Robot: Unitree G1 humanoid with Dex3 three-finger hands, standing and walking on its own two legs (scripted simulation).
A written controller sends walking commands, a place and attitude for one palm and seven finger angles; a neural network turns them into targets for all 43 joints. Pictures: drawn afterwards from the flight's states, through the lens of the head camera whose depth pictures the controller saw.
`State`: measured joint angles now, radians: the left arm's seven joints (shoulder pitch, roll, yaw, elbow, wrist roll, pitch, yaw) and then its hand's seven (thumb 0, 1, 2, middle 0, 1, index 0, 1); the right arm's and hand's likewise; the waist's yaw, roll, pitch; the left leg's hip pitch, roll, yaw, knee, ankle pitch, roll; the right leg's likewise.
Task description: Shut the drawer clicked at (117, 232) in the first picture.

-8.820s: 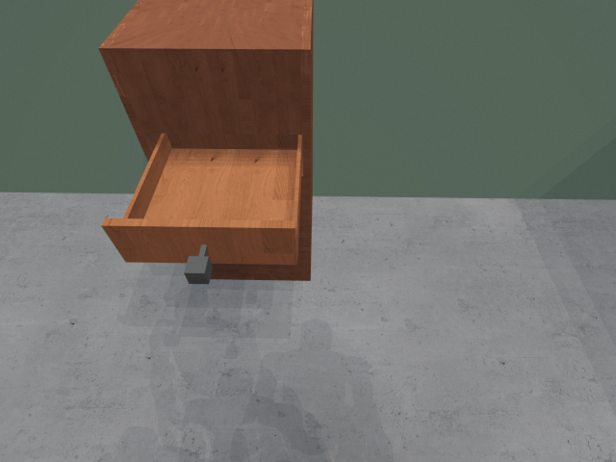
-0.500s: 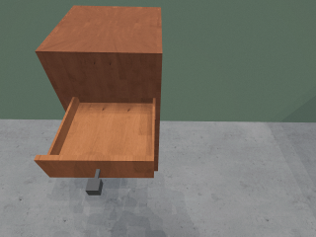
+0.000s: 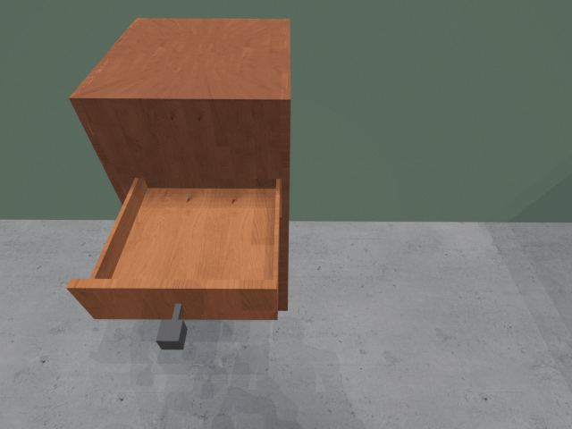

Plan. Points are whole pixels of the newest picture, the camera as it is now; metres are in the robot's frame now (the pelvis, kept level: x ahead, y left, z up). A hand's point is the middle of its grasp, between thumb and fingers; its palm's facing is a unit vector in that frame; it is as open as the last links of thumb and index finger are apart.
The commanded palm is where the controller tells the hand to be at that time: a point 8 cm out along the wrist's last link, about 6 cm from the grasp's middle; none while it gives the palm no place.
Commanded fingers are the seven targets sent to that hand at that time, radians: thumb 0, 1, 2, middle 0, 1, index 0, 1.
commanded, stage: come to a stop and stand still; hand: left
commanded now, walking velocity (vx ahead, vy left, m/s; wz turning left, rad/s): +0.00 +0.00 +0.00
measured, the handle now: (174, 324) +0.33 +0.24 -0.15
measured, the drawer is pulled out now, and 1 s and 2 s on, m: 0.30 0.30 0.30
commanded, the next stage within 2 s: look again from close up in 0.54 s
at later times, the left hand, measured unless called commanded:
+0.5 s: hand out of the picture +0.01 +0.14 -0.17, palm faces +0.01 -0.99 -0.16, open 7.3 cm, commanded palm none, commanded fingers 0.00 0.90 0.90 -0.20 -0.30 -0.20 -0.30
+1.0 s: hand out of the picture -0.01 +0.12 -0.17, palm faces +0.02 -0.99 -0.15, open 7.3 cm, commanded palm none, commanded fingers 0.00 0.90 0.90 -0.20 -0.30 -0.20 -0.30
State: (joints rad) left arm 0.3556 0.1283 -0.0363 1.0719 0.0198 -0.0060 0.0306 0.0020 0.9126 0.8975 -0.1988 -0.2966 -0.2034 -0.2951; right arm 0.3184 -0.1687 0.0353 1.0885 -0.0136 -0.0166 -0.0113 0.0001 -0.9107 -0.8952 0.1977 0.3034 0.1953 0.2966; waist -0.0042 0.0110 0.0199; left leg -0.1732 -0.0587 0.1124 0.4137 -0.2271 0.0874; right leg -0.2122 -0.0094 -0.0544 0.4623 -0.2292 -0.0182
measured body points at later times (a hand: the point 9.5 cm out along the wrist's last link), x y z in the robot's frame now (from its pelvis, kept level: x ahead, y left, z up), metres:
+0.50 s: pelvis +0.02 -0.02 +0.00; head +0.02 -0.02 +0.45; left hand +0.01 +0.19 -0.16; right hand +0.00 -0.22 -0.16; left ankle +0.00 +0.06 -0.74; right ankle +0.01 -0.11 -0.74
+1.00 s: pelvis +0.02 -0.03 +0.00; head +0.02 -0.03 +0.45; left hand -0.01 +0.17 -0.16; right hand -0.01 -0.23 -0.16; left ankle +0.00 +0.06 -0.74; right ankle +0.01 -0.11 -0.74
